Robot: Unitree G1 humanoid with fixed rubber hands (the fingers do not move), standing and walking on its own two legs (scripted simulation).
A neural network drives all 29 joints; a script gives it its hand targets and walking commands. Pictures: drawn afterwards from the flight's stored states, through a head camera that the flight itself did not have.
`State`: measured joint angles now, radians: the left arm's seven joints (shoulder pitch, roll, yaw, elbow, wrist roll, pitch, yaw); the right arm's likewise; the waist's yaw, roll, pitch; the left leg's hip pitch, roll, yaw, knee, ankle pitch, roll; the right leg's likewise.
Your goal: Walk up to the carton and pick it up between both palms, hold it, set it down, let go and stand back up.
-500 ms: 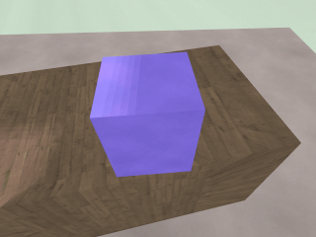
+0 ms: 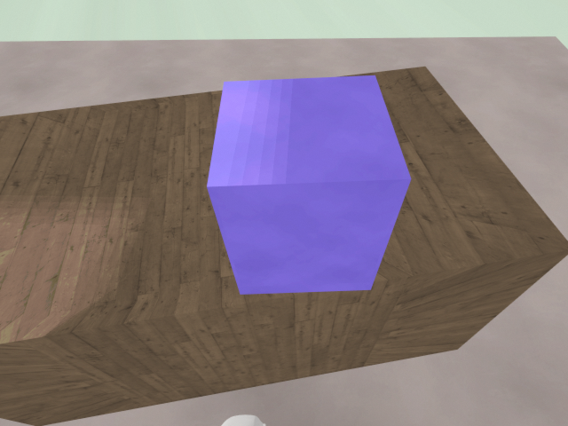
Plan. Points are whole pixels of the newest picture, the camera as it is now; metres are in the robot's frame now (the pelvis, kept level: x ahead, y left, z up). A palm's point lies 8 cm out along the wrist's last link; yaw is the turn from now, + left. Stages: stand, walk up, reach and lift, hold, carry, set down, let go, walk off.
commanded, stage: walk up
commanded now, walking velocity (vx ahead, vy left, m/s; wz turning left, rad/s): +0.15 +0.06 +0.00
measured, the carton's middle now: (302, 193) +0.48 +0.00 +0.02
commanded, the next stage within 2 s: stand in 1.50 s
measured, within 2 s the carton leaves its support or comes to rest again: neither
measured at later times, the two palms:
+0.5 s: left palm out of the picture +0.11 +0.28 -0.16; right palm out of the picture -0.01 -0.12 -0.15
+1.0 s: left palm out of the picture +0.12 +0.33 -0.15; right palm out of the picture +0.03 -0.18 -0.10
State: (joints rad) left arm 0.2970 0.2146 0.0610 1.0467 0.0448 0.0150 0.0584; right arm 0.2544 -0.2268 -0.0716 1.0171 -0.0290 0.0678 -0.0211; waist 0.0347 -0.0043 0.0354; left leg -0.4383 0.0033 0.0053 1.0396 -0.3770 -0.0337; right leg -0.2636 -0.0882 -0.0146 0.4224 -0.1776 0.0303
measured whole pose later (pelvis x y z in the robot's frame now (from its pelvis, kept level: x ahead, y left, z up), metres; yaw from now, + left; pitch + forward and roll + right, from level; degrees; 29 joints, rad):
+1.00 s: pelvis +0.08 +0.07 +0.01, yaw -1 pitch +0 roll -5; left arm 0.21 0.26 0.08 0.99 0.03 0.09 0.01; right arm 0.36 -0.18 -0.03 1.03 -0.03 0.00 -0.06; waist -0.04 -0.02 0.09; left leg -0.21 0.13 0.03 0.41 -0.20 -0.02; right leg -0.43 -0.01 0.01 1.02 -0.33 0.07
